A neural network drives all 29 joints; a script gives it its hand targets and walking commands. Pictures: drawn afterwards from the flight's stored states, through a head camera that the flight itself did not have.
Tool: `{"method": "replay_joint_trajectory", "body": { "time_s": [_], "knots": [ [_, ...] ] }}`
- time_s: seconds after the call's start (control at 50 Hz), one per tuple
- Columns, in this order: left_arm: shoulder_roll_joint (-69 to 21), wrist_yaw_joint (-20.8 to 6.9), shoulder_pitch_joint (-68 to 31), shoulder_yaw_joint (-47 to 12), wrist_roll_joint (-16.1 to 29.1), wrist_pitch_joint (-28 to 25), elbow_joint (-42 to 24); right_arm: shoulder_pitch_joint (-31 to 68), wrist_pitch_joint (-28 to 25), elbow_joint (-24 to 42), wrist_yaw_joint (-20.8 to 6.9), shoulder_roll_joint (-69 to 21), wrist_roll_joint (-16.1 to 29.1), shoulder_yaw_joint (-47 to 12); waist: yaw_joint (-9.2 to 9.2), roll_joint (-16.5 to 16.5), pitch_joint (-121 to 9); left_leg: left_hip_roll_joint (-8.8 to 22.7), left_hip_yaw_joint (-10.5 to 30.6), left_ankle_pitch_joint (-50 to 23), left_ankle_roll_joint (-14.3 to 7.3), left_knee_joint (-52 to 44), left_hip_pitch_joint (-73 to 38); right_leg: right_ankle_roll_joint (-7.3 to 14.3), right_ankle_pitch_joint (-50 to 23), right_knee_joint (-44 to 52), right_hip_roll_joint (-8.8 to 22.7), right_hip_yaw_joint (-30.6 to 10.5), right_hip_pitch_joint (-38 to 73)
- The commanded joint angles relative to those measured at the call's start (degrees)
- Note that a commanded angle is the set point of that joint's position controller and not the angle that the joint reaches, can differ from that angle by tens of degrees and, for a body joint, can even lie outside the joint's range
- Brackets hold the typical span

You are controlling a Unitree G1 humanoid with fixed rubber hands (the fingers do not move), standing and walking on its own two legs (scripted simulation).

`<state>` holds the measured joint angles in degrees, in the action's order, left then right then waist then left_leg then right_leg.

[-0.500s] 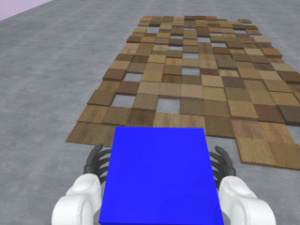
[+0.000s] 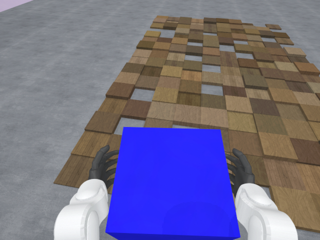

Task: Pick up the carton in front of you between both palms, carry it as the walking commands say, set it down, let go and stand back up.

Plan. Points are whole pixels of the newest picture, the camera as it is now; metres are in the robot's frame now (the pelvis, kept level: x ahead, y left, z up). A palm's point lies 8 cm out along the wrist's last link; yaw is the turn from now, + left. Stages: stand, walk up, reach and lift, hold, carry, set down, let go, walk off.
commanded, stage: carry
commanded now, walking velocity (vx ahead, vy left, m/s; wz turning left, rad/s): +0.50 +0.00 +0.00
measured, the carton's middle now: (169, 192) +0.24 +0.00 +0.04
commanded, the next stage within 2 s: none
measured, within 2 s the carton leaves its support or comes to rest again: neither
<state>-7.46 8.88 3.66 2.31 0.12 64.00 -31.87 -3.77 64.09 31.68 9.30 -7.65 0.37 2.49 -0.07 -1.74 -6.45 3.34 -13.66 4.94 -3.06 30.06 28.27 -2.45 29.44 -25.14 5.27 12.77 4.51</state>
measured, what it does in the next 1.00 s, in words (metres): climbs: right foot, then left foot 0.05 m higher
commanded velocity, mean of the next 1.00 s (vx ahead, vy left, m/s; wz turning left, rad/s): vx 0.50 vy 0.00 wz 0.00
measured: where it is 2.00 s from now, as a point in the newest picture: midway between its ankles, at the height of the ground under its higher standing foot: (170, 113)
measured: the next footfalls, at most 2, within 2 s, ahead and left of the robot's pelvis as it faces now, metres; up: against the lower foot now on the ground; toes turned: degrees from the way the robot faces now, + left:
right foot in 0.46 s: +0.47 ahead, -0.10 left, +0.01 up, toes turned -8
left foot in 0.84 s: +0.74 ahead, +0.09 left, +0.06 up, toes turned +3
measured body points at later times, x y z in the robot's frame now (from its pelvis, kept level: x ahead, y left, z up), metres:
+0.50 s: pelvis +0.32 -0.01 +0.00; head +0.35 -0.03 +0.45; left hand +0.69 +0.15 +0.15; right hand +0.69 -0.17 +0.14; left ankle +0.14 +0.09 -0.69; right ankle +0.43 -0.09 -0.71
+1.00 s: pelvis +0.66 +0.01 +0.05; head +0.75 -0.01 +0.49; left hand +1.04 +0.13 +0.15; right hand +1.01 -0.18 +0.15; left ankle +0.70 +0.09 -0.66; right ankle +0.55 -0.10 -0.56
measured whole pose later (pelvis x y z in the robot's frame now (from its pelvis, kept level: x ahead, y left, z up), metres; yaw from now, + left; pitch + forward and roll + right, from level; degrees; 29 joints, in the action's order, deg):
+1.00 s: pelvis +0.66 +0.01 +0.05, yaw -1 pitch +6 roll +1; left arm -7.0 11.2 -29.0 18.5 1.9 61.5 -16.7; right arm 30.6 61.3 14.2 12.1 -8.6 1.4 13.8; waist 5.7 -0.1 6.1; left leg -1.5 -6.4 16.8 -3.7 40.5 29.8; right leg 3.1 24.5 -76.1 -0.9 -1.5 -31.7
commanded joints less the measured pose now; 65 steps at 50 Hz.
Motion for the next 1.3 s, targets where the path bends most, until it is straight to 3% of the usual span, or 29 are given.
{"method": "replay_joint_trajectory", "body": {
  "time_s": [0.0,0.02,0.08,0.12,0.16,0.34,0.4,0.44,0.46,0.48,0.5,0.52,0.56,0.74,0.76,0.8,0.84,0.86,0.88,0.9,0.94,0.98,1.04,1.1,1.16,1.22,1.24,1.26,1.28],
  "knots": [
    [-27.6,1.3,-24.4,-29.2,10.2,-0.1,-8.4,23.8,-0.8,4.9,1.3,-27.9,10.0,-28.1,2.24,18.1,-16.9,18.3,34.3,20.9,-9.4,-11.4,-42.5,0.8,-20.3,-39.3,-3.5,0.1,-33.4],
    [-27.1,1.6,-27.2,-29.7,11.6,-0.1,-8.9,24.2,-0.8,4.7,1.5,-29.2,10.8,-28.0,1.94,20.5,-15.1,21.3,45.1,12.4,-11.1,-17.9,-43.0,1.7,-1.3,-49.2,-6.4,-6.7,-43.4],
    [-32.4,1.6,-34.5,-29.1,12.4,-0.9,-5.5,33.4,-1.8,5.9,1.0,-32.5,12.1,-28.5,1.56,4.0,-14.8,17.8,26.3,-3.8,-7.8,-12.8,-34.1,5.2,-8.1,-50.7,1.4,-13.1,-43.9],
    [-33.2,1.9,-37.8,-28.3,11.3,-1.7,-2.7,38.6,-2.6,4.6,0.7,-33.2,12.1,-28.1,1.00,5.6,-15.1,15.1,19.4,0.9,-5.3,-15.2,-28.9,5.0,-13.2,-44.7,2.2,-11.8,-40.6],
    [-32.5,2.7,-41.3,-27.0,10.5,-2.3,-0.3,41.8,-2.9,2.3,1.0,-31.7,12.2,-27.1,1.55,7.5,-14.2,13.8,15.9,3.3,-5.9,-16.8,-28.1,4.5,-15.2,-40.0,1.7,-10.3,-41.9],
    [-26.0,5.6,-59.2,-17.0,6.9,-2.1,16.6,60.2,-3.1,-14.9,4.6,-26.4,9.3,-19.2,3.40,9.4,-8.9,9.9,8.0,-8.1,-6.9,-13.0,-30.3,6.3,-25.2,-13.9,-1.7,-4.4,-42.2],
    [-27.2,5.3,-66.2,-14.1,6.8,-2.1,21.0,68.2,-3.1,-19.4,5.1,-28.9,9.0,-17.6,0.53,10.4,-9.9,10.0,6.4,-18.3,-4.6,-6.1,-31.5,8.4,-24.3,-9.6,-4.0,-2.7,-34.6],
    [-28.3,5.1,-68.1,-12.6,7.0,-2.4,24.6,71.9,-2.9,-21.8,5.4,-30.4,8.6,-16.6,-4.10,4.3,-17.4,5.3,1.5,-22.6,-1.2,14.8,-25.4,8.4,-21.6,-4.3,-8.0,0.5,-12.9],
    [-28.5,5.0,-68.8,-12.0,6.8,-2.5,26.0,73.8,-2.6,-22.6,5.6,-31.4,8.1,-16.0,-5.60,-5.7,-23.4,2.6,3.3,-7.3,0.7,30.8,-12.9,11.1,-20.8,-5.6,5.0,-16.8,1.7],
    [-28.9,5.2,-71.3,-12.2,7.3,-2.6,26.8,74.0,-2.4,-23.2,5.5,-32.8,8.1,-15.5,-4.91,-18.9,-28.9,-6.2,7.8,23.4,2.6,45.6,7.3,20.0,-17.7,1.3,16.1,-42.1,16.5],
    [-31.3,4.9,-71.2,-13.2,8.6,-2.8,26.8,76.3,-2.5,-22.8,5.6,-33.5,8.3,-15.1,-5.05,-17.7,-28.2,-4.9,13.1,24.7,1.8,53.1,15.0,20.2,-16.9,5.1,15.9,-46.1,17.1],
    [-33.6,4.2,-73.5,-14.0,9.9,-3.2,24.5,79.1,-2.8,-22.0,5.5,-35.2,9.0,-15.5,-5.18,-10.0,-24.3,-2.7,14.7,22.0,0.4,53.6,17.6,16.9,-24.1,2.6,12.9,-39.0,13.6],
    [-38.3,3.2,-77.6,-17.1,12.2,-3.9,20.3,78.8,-3.5,-21.4,5.0,-37.8,8.6,-14.9,-4.98,-3.7,-24.2,-0.4,15.2,19.2,-0.4,51.5,19.7,16.1,-37.7,-1.8,12.8,-31.2,11.9],
    [-37.0,1.8,-70.2,-24.2,14.9,-5.5,5.2,68.2,-5.7,-10.3,4.6,-34.6,6.4,-17.8,-5.69,-3.4,-22.1,-0.8,9.6,13.7,0.1,31.2,25.4,15.2,-45.1,-1.1,8.0,-19.1,12.7],
    [-36.2,1.7,-69.6,-24.6,15.1,-5.4,4.9,67.4,-5.5,-9.9,4.5,-33.5,6.8,-18.3,-5.02,-2.4,-20.1,-2.6,6.9,15.0,0.2,20.0,17.4,14.2,-45.0,1.0,6.6,-15.5,6.2],
    [-34.7,1.4,-68.3,-24.5,14.8,-4.7,6.1,66.4,-4.8,-10.5,4.3,-32.8,6.8,-19.1,-2.15,-8.2,-19.2,-7.6,-1.2,13.1,-1.7,13.4,1.2,11.8,-59.2,-1.7,4.7,-9.4,-2.5],
    [-33.7,1.5,-66.4,-24.2,13.5,-4.1,7.6,63.3,-4.4,-12.1,4.0,-32.6,7.0,-19.7,6.57,-6.2,-27.7,-9.9,-1.6,0.8,-4.4,4.3,-24.0,7.5,-67.0,-22.6,0.7,-2.4,-9.8],
    [-34.1,1.5,-65.3,-23.7,12.4,-3.8,8.1,62.8,-4.5,-12.6,4.0,-32.7,6.6,-19.5,8.12,6.3,-34.4,3.0,25.8,-1.6,-12.0,3.0,-41.8,3.7,-47.1,-40.2,-3.5,-5.9,-28.5],
    [-34.2,1.3,-65.2,-23.1,12.4,-3.6,7.8,63.0,-4.4,-13.2,3.7,-34.0,8.0,-21.1,7.79,22.9,-37.1,14.0,47.4,-24.1,-19.8,-0.7,-51.6,2.3,-2.9,-58.7,-12.6,-9.9,-42.7],
    [-34.6,1.6,-65.5,-22.5,12.1,-3.5,8.6,62.4,-4.0,-11.8,3.1,-35.6,9.9,-23.0,7.03,16.7,-35.5,13.7,43.6,-29.2,-19.1,3.1,-54.0,4.5,-0.2,-64.6,-9.4,-17.2,-49.6],
    [-34.5,2.2,-64.7,-19.0,9.4,-3.4,9.5,66.8,-3.9,-9.2,2.2,-38.4,12.9,-26.6,7.98,4.5,-26.3,12.4,38.1,-25.6,-13.7,2.6,-46.7,6.1,-2.1,-56.8,-5.1,-17.5,-55.1],
    [-33.1,2.6,-62.7,-15.8,6.1,-3.4,12.0,70.2,-4.3,-7.5,1.6,-39.6,14.9,-28.6,6.03,3.7,-23.4,11.6,34.4,-18.9,-10.6,0.4,-41.4,6.2,-6.6,-45.1,-3.1,-17.1,-52.5],
    [-32.3,2.8,-62.9,-15.1,4.3,-3.6,13.6,73.4,-4.5,-6.6,0.6,-39.9,18.0,-29.8,6.14,5.2,-20.8,11.4,29.7,-19.1,-11.1,-2.8,-37.0,5.2,-8.9,-28.8,-3.4,-15.2,-47.9],
    [-29.8,3.4,-63.0,-13.9,3.0,-2.9,14.1,73.3,-3.6,-8.9,0.6,-38.5,18.8,-28.9,5.19,8.0,-19.1,6.3,18.8,-18.3,-7.3,-3.3,-30.1,4.7,-25.7,-10.3,-5.4,-11.2,-36.2],
    [-27.7,3.6,-62.9,-13.5,3.0,-1.0,15.9,70.3,-2.1,-13.9,1.6,-36.0,16.4,-25.7,5.02,8.5,-17.1,5.1,14.9,-11.4,-5.1,-0.8,-26.5,4.9,-39.3,-1.2,-5.5,-8.7,-27.4],
    [-25.4,3.7,-61.8,-12.3,3.5,1.1,19.8,67.9,0.0,-19.4,3.4,-33.9,12.0,-21.0,-0.79,4.3,-18.1,1.6,9.2,-12.2,-1.2,17.1,-21.7,6.1,-41.3,3.6,-5.3,-5.1,-11.8],
    [-25.0,3.6,-61.8,-11.9,3.7,1.8,20.9,68.1,0.6,-21.1,4.2,-32.4,10.2,-19.0,-2.83,1.0,-19.1,0.5,9.3,-0.8,0.0,28.1,-12.7,5.3,-41.3,0.8,-0.7,-9.5,-3.2],
    [-23.7,3.7,-62.4,-10.9,4.3,2.4,22.2,68.7,1.5,-22.9,5.0,-31.3,8.5,-16.9,-2.33,-5.8,-18.9,-2.7,8.8,27.0,1.0,39.1,0.4,4.2,-56.7,-8.2,7.4,-19.0,4.4],
    [-22.2,4.6,-66.8,-10.4,4.8,2.6,24.1,68.1,2.4,-25.3,5.3,-31.3,7.9,-14.4,-1.92,-18.9,-24.5,-7.0,12.0,28.6,1.8,51.3,14.0,15.6,-46.6,-4.3,17.9,-40.7,14.6]
  ]
}}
